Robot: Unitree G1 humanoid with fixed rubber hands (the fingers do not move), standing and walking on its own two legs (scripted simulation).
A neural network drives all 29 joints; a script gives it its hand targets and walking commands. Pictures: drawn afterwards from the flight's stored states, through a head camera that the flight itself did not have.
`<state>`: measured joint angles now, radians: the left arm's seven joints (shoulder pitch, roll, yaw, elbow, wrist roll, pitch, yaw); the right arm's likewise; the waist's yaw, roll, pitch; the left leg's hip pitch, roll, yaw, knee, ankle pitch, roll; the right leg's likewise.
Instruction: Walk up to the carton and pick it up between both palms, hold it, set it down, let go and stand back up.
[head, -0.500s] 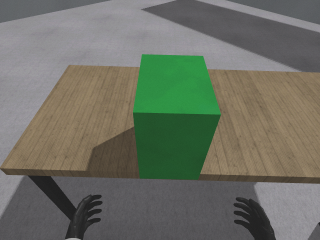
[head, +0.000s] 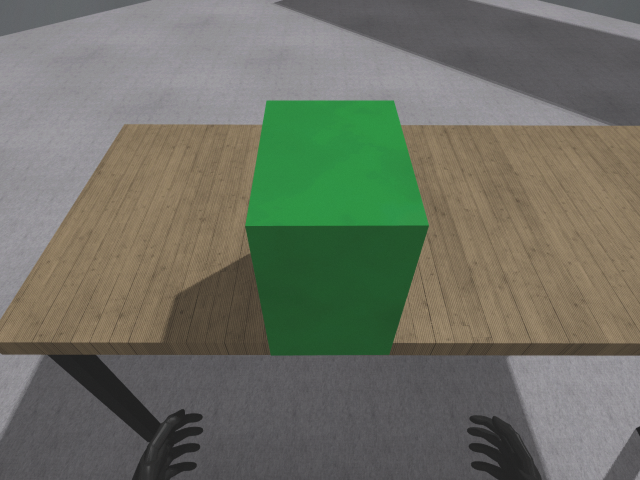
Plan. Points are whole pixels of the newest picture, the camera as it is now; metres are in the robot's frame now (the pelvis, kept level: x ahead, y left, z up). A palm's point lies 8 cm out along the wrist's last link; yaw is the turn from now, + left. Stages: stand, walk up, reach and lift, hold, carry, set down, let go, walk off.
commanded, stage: set down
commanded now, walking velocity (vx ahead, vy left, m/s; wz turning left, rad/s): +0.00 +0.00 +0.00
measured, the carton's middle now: (330, 232) +0.47 +0.02 +0.05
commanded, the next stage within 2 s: let go in 0.02 s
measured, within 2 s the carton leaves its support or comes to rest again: neither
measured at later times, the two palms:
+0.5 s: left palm out of the picture +0.14 +0.23 -0.07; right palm out of the picture +0.15 -0.21 -0.08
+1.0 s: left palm out of the picture +0.06 +0.31 -0.12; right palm out of the picture +0.10 -0.28 -0.11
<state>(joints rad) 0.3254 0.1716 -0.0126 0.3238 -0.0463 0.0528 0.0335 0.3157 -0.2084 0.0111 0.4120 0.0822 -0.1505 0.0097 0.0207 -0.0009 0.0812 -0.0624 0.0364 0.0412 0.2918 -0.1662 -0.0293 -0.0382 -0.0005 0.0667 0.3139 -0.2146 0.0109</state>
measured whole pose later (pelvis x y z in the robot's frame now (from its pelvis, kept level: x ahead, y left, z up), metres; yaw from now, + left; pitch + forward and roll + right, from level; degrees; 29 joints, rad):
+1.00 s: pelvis +0.00 +0.01 -0.01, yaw +3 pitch -3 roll -1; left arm 0.23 0.34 0.04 0.89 0.03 -0.01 -0.01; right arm 0.20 -0.37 -0.02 0.92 -0.03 -0.01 0.01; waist -0.01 -0.01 0.02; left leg -0.20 0.01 -0.02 0.53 -0.28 0.00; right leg -0.12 -0.02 0.01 0.48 -0.31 0.03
